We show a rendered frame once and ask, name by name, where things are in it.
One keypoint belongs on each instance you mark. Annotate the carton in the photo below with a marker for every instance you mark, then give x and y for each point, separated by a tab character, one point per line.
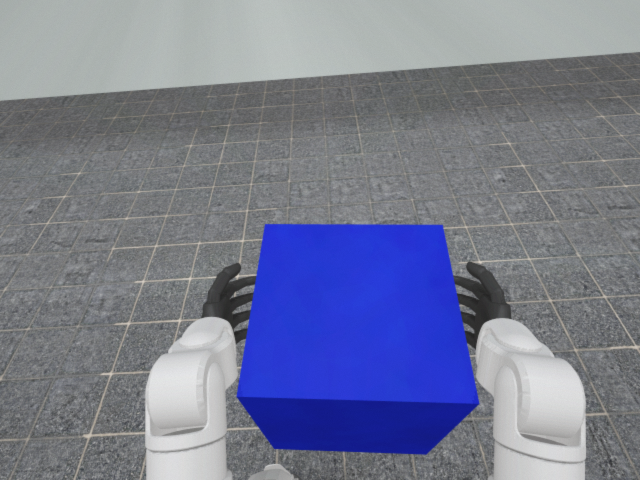
355	341

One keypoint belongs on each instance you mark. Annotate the robot right hand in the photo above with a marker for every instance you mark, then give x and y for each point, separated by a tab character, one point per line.
491	303

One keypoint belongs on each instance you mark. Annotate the robot left shin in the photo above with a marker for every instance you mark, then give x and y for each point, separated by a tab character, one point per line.
275	466

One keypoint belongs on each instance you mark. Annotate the robot left hand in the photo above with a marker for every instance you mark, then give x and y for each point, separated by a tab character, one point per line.
220	305

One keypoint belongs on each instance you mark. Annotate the right robot forearm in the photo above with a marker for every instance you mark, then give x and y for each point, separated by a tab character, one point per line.
539	421

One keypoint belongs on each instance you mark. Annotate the left robot forearm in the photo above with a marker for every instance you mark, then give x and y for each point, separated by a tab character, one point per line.
185	404

